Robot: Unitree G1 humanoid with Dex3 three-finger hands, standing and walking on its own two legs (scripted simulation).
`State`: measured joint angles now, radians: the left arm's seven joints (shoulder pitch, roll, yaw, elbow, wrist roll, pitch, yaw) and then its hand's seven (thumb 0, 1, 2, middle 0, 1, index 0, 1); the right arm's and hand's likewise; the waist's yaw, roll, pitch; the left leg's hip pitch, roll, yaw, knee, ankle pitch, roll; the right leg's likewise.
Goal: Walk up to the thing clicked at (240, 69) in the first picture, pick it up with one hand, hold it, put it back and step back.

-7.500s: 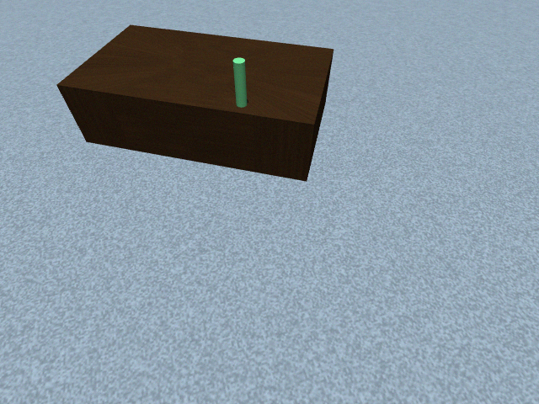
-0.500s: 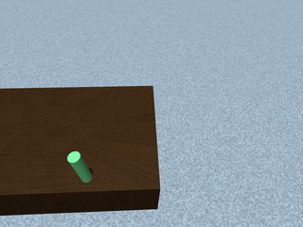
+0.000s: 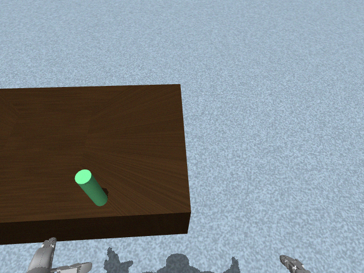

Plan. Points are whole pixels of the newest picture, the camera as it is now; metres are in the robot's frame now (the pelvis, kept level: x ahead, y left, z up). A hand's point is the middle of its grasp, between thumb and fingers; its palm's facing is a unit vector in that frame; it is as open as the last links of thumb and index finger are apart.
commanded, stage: go down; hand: left
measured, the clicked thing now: (93, 189) +0.42 +0.31 -0.30
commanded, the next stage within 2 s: none
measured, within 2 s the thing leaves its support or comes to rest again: neither
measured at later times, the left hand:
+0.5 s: hand (62, 267) +0.16 +0.28 -0.14, palm faces +0.06 -0.94 -0.34, open 17.3 cm
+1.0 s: hand out of the picture +0.15 +0.29 -0.13, palm faces +0.11 -0.93 -0.35, open 17.4 cm
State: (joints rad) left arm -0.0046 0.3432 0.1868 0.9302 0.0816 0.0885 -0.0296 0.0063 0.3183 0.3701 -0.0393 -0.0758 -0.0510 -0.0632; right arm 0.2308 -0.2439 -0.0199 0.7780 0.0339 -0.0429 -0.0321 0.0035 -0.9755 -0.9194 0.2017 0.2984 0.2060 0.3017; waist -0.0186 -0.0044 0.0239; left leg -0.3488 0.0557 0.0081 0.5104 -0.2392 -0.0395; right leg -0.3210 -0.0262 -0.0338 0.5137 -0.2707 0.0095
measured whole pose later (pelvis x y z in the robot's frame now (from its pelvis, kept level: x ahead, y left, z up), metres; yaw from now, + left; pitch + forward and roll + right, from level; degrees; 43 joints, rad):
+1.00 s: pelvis +0.01 +0.01 -0.06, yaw +2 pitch +12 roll -3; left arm 0.36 0.39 0.23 0.15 0.00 0.52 -0.11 0.00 -0.53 0.08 -0.06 -0.04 -0.05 -0.05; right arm 0.26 -0.24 0.01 0.57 0.02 -0.18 -0.16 0.01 -0.88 -0.90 0.20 0.30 0.21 0.30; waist -0.02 0.03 -0.14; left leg -0.73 0.06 -0.06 1.01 -0.49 -0.03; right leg -0.65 -0.03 -0.07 0.94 -0.50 0.02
